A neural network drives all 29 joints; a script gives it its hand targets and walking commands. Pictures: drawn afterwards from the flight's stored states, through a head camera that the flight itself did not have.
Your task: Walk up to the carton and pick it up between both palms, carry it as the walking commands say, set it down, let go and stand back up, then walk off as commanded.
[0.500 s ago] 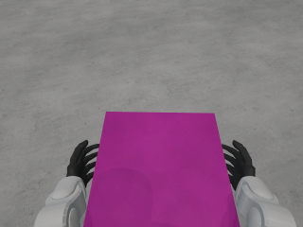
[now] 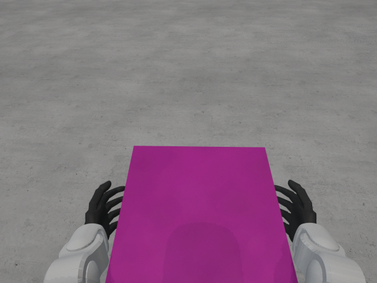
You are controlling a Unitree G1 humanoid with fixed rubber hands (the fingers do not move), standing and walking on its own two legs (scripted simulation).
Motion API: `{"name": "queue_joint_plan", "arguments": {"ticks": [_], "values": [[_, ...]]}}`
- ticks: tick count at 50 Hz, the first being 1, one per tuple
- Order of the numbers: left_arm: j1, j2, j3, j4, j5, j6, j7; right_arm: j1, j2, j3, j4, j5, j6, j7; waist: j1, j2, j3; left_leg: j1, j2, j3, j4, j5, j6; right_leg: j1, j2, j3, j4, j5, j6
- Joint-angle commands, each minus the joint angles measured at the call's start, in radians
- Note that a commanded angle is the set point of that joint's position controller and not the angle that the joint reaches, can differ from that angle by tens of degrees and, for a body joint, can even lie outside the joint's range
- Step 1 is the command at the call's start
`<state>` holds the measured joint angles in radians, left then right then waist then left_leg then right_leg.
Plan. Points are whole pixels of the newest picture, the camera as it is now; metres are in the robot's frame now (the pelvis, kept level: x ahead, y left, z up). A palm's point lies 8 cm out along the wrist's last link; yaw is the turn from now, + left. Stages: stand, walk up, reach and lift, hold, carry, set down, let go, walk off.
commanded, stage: carry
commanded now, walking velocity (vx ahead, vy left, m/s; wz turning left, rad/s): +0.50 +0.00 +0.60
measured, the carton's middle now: (197, 229) +0.26 +0.01 +0.01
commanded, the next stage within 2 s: none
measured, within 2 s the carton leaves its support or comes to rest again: neither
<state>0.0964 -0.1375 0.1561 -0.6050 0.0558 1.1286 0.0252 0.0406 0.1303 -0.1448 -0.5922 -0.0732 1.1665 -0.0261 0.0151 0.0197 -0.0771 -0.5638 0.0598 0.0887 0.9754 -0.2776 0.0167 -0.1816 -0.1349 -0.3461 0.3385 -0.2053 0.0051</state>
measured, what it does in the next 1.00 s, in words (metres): walks ahead, turning left: left foot, then right foot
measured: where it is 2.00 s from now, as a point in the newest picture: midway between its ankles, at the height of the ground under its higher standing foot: (109, 166)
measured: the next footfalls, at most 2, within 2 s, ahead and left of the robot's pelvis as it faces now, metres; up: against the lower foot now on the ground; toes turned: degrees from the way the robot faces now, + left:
left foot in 0.26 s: +0.35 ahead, +0.15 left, +0.00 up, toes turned +16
right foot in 0.68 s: +0.66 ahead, +0.01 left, +0.00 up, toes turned +8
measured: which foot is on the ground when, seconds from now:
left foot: up 0.00-0.24, down 0.26-0.70, up 0.72-1.00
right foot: down 0.00-0.30, up 0.32-0.66, down 0.68-1.00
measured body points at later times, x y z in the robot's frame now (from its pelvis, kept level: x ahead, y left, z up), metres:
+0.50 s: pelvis +0.34 +0.08 +0.00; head +0.38 +0.10 +0.44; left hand +0.55 +0.29 +0.06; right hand +0.61 -0.06 +0.07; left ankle +0.31 +0.14 -0.75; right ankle +0.35 -0.08 -0.68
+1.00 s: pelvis +0.63 +0.15 +0.00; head +0.64 +0.13 +0.45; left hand +0.72 +0.42 +0.10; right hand +0.93 +0.14 +0.09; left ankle +0.63 +0.32 -0.69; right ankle +0.62 +0.00 -0.75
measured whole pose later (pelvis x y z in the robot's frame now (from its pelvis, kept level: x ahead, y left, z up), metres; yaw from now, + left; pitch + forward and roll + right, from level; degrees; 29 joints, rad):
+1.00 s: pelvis +0.63 +0.15 +0.00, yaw +34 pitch +2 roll +3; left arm 0.10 -0.14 0.15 -0.65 0.06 1.16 0.02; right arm 0.05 0.12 -0.12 -0.64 -0.09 1.19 -0.03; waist 0.03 -0.01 -0.06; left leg -0.59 0.08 0.16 0.81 -0.15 0.04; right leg 0.02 -0.20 -0.42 0.22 -0.24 0.07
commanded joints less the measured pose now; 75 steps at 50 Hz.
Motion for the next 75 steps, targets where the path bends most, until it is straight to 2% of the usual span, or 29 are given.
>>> {"name": "queue_joint_plan", "arguments": {"ticks": [1,8,13,14,15,16,17,19,21,24,32,33,34,35,36,39,42,51,54,56,58,59,60,61,63,64,66,69,75], "values": [[-0.383,-0.693,-0.785,-0.061,-0.311,0.031,-0.079,-0.333,0.699,0.791,-0.057,0.298,0.006,0.067,-0.004,-0.156,-0.045,-0.106,0.041,0.014,-0.102,0.089,-0.005,0.169,-0.271,0.172,-0.238,-0.066,-0.036],[-0.395,-0.652,-0.769,-0.091,-0.308,0.057,-0.069,-0.344,0.672,0.788,-0.085,0.289,0.032,0.039,-0.009,-0.179,0.052,-0.039,0.000,0.121,-0.327,0.222,0.043,0.268,-0.227,-0.010,-0.194,0.151,-0.006],[-0.339,-0.620,-0.752,-0.122,-0.273,0.078,-0.051,-0.326,0.663,0.800,-0.092,0.307,0.058,0.032,-0.033,-0.224,-0.131,0.340,-0.146,0.215,-0.487,0.147,0.080,0.362,-0.195,-0.071,0.283,0.826,0.052],[-0.351,-0.602,-0.747,-0.125,-0.261,0.082,-0.049,-0.321,0.677,0.804,-0.094,0.313,0.062,0.038,-0.064,-0.165,-0.171,0.505,-0.078,0.088,-0.537,0.090,0.117,0.192,-0.163,-0.060,0.514,0.652,0.077],[-0.356,-0.613,-0.747,-0.133,-0.256,0.079,-0.052,-0.345,0.669,0.797,-0.051,0.330,0.060,0.049,-0.072,0.194,-0.211,0.729,0.187,-0.405,-0.618,0.290,0.264,-0.228,0.003,-0.060,0.837,0.149,0.140],[-0.316,-0.651,-0.739,-0.109,-0.248,0.067,-0.059,-0.360,0.704,0.834,-0.082,0.364,0.049,0.062,-0.049,0.231,-0.238,0.864,0.268,-0.602,-0.669,0.586,0.318,-0.480,0.095,0.133,1.008,-0.436,0.124],[-0.325,-0.695,-0.752,-0.093,-0.260,0.052,-0.065,-0.370,0.749,0.837,-0.094,0.377,0.032,0.071,-0.054,0.106,-0.282,0.865,0.275,-0.518,-0.604,0.838,0.280,-0.506,0.042,0.270,1.031,-0.466,0.096],[-0.329,-0.790,-0.790,-0.074,-0.279,0.019,-0.079,-0.380,0.814,0.842,-0.099,0.380,-0.008,0.090,-0.040,-0.040,-0.275,0.738,0.252,-0.377,-0.566,0.813,0.199,-0.468,-0.029,0.324,0.914,-0.316,0.091],[-0.320,-0.820,-0.820,-0.080,-0.286,-0.007,-0.073,-0.358,0.817,0.827,-0.099,0.386,-0.033,0.102,-0.028,0.034,-0.270,0.665,0.193,-0.287,-0.635,0.627,0.163,-0.413,-0.043,0.298,0.767,-0.192,0.104],[-0.286,-0.795,-0.835,-0.069,-0.268,-0.026,-0.057,-0.303,0.738,0.806,-0.097,0.365,-0.053,0.108,-0.033,0.105,-0.221,0.597,0.143,-0.217,-0.678,0.668,0.171,-0.392,-0.012,0.246,0.605,-0.132,0.102],[-0.332,-0.693,-0.826,-0.099,-0.272,0.001,-0.049,-0.237,0.624,0.793,-0.127,0.317,-0.026,0.089,-0.040,0.131,-0.128,0.446,0.031,-0.116,-0.556,0.612,0.131,-0.107,0.076,0.131,0.147,0.041,0.079],[-0.337,-0.687,-0.814,-0.081,-0.267,0.009,-0.051,-0.239,0.610,0.795,-0.122,0.310,-0.019,0.086,-0.025,0.086,-0.158,0.345,0.007,-0.077,-0.442,0.541,0.105,0.075,0.070,0.129,0.076,0.074,0.067],[-0.297,-0.668,-0.785,-0.047,-0.254,0.016,-0.050,-0.264,0.594,0.796,-0.124,0.305,-0.010,0.085,0.008,-0.012,-0.218,0.193,-0.044,-0.018,-0.223,0.421,0.067,0.293,-0.035,0.245,-0.006,-0.016,0.031],[-0.279,-0.622,-0.740,-0.011,-0.224,0.025,-0.045,-0.276,0.580,0.813,-0.137,0.303,0.003,0.088,0.004,-0.323,-0.258,-0.050,-0.141,0.032,0.070,-0.023,0.034,0.432,-0.352,0.650,-0.141,-0.149,-0.059],[-0.292,-0.653,-0.730,0.008,-0.227,0.029,-0.042,-0.315,0.588,0.827,-0.150,0.318,0.012,0.093,-0.002,-0.353,-0.263,-0.114,-0.095,-0.068,0.247,-0.193,0.049,0.385,-0.465,0.775,-0.176,-0.168,-0.160],[-0.410,-0.744,-0.767,-0.046,-0.264,0.019,-0.059,-0.389,0.705,0.830,-0.147,0.346,0.012,0.105,-0.008,-0.131,-0.110,-0.120,0.056,-0.118,0.234,-0.068,0.042,0.143,-0.377,0.507,-0.237,-0.368,-0.117],[-0.391,-0.721,-0.778,-0.033,-0.276,0.030,-0.066,-0.357,0.701,0.812,-0.109,0.318,0.013,0.086,-0.009,-0.150,-0.080,-0.106,0.057,-0.046,0.064,-0.003,0.014,0.156,-0.301,0.284,-0.240,-0.229,-0.053],[-0.381,-0.625,-0.758,-0.113,-0.290,0.064,-0.061,-0.329,0.667,0.810,-0.127,0.289,0.050,0.033,-0.006,-0.195,0.034,-0.048,-0.010,0.144,-0.270,0.214,0.034,0.265,-0.241,-0.016,-0.258,0.109,-0.011],[-0.357,-0.607,-0.757,-0.128,-0.287,0.079,-0.052,-0.325,0.653,0.813,-0.146,0.292,0.067,0.023,-0.002,-0.218,0.029,0.010,-0.065,0.212,-0.418,0.213,0.045,0.366,-0.222,-0.067,-0.174,0.506,0.012],[-0.333,-0.590,-0.755,-0.146,-0.283,0.087,-0.046,-0.313,0.649,0.819,-0.155,0.297,0.076,0.019,-0.010,-0.267,-0.045,0.131,-0.133,0.261,-0.493,0.202,0.053,0.439,-0.216,-0.087,0.002,0.858,0.040],[-0.315,-0.577,-0.749,-0.158,-0.269,0.098,-0.040,-0.297,0.643,0.827,-0.157,0.305,0.084,0.020,-0.043,-0.266,-0.186,0.435,-0.157,0.228,-0.572,0.232,0.086,0.374,-0.192,-0.103,0.356,0.867,0.081],[-0.333,-0.563,-0.745,-0.163,-0.257,0.101,-0.040,-0.291,0.647,0.825,-0.147,0.310,0.089,0.026,-0.070,-0.117,-0.185,0.599,-0.020,-0.002,-0.630,0.122,0.140,0.110,-0.147,-0.063,0.610,0.485,0.103],[-0.326,-0.580,-0.744,-0.158,-0.250,0.100,-0.043,-0.297,0.645,0.811,-0.093,0.329,0.089,0.037,-0.057,0.217,-0.201,0.818,0.232,-0.500,-0.710,0.314,0.284,-0.321,0.034,-0.020,0.867,-0.237,0.142],[-0.321,-0.617,-0.747,-0.129,-0.250,0.088,-0.054,-0.326,0.678,0.837,-0.131,0.360,0.077,0.054,-0.055,0.145,-0.235,0.880,0.303,-0.610,-0.729,0.534,0.317,-0.486,0.038,0.221,1.030,-0.401,0.119],[-0.314,-0.723,-0.775,-0.083,-0.264,0.060,-0.067,-0.344,0.757,0.831,-0.132,0.359,0.040,0.074,-0.043,-0.052,-0.244,0.757,0.271,-0.403,-0.631,0.743,0.247,-0.463,-0.039,0.322,1.023,-0.305,0.098],[-0.317,-0.756,-0.788,-0.086,-0.267,0.041,-0.071,-0.366,0.778,0.836,-0.139,0.369,0.020,0.086,-0.033,-0.062,-0.236,0.707,0.227,-0.330,-0.620,0.725,0.202,-0.449,-0.055,0.326,0.967,-0.237,0.099],[-0.305,-0.776,-0.807,-0.073,-0.262,0.017,-0.063,-0.352,0.769,0.821,-0.118,0.368,-0.003,0.098,-0.022,0.017,-0.221,0.652,0.158,-0.245,-0.669,0.622,0.165,-0.429,-0.066,0.301,0.844,-0.141,0.104],[-0.306,-0.761,-0.830,-0.079,-0.252,-0.005,-0.046,-0.316,0.704,0.793,-0.125,0.354,-0.025,0.110,-0.023,0.073,-0.183,0.638,0.109,-0.203,-0.678,0.762,0.184,-0.464,-0.023,0.252,0.698,-0.104,0.102],[-0.334,-0.723,-0.852,-0.120,-0.260,-0.004,-0.036,-0.258,0.636,0.752,-0.149,0.328,-0.024,0.106,-0.039,0.082,-0.120,0.653,0.030,-0.161,-0.655,0.910,0.180,-0.457,0.038,0.204,0.433,0.027,0.081]]}}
